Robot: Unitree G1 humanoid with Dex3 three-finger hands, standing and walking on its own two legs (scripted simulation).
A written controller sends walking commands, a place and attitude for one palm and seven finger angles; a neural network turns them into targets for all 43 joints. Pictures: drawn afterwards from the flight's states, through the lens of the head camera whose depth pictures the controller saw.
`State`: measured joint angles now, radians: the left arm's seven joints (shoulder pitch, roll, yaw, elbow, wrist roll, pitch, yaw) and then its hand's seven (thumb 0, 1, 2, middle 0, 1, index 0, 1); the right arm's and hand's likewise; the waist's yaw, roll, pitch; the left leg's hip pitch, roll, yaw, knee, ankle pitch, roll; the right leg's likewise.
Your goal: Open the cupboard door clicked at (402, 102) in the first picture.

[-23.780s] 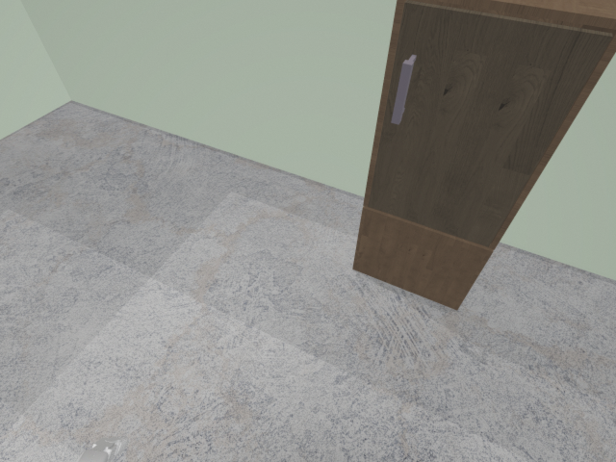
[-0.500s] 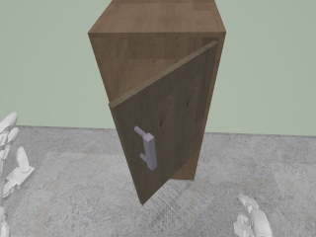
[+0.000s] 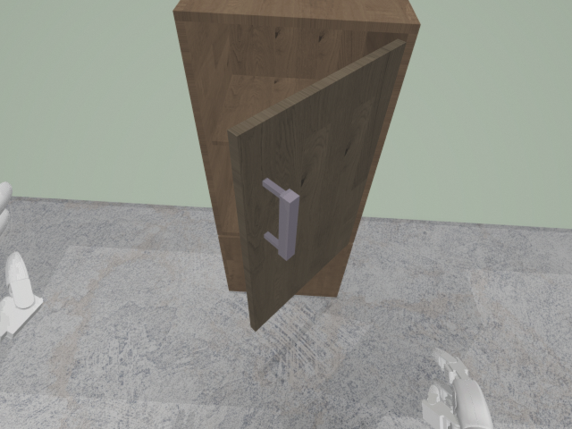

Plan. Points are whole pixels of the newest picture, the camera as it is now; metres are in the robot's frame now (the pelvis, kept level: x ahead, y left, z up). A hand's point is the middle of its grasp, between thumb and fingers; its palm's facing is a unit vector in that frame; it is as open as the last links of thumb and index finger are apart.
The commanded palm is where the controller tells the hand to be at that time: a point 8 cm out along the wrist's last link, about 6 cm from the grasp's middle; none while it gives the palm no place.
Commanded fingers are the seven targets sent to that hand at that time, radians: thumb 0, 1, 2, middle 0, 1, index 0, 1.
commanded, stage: step back with the hand held close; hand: left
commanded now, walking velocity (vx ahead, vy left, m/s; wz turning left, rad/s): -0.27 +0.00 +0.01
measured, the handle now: (278, 220) +0.41 +0.04 +0.05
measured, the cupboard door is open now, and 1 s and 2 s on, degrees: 49 49 49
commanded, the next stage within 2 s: stop stepping back and stand still in 0.54 s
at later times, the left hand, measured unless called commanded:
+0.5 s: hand out of the picture +0.11 +0.27 +0.18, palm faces +0.48 -0.75 -0.45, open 7.4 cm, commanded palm +0.05 +0.29 +0.19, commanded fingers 0.00 0.90 0.90 -0.20 -0.30 -0.20 -0.30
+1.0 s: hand out of the picture +0.04 +0.20 +0.16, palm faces +0.39 -0.81 -0.44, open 7.4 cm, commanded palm -0.03 +0.24 +0.19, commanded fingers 0.00 0.90 0.90 -0.20 -0.30 -0.20 -0.30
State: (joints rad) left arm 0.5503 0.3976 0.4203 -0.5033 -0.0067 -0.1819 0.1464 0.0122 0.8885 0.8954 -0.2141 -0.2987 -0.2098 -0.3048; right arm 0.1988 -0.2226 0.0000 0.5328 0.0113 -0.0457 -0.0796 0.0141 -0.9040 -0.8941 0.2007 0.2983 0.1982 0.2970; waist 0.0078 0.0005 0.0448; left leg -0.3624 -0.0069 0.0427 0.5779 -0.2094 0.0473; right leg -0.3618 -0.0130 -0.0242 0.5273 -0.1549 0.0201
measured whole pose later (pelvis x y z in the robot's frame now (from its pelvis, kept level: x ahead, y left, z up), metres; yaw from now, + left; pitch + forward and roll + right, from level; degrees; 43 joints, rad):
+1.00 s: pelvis -0.18 -0.05 +0.00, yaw -4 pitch +1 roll +2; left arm 0.52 0.40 0.41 -0.41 -0.05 -0.16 0.16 0.01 0.89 0.90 -0.21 -0.30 -0.21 -0.30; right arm 0.24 -0.27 -0.02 0.65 0.01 -0.10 -0.07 0.02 -0.91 -0.89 0.20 0.30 0.20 0.30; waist -0.02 -0.03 -0.05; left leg -0.32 -0.06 0.09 0.52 -0.22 0.07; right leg -0.22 0.01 -0.01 0.70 -0.46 0.02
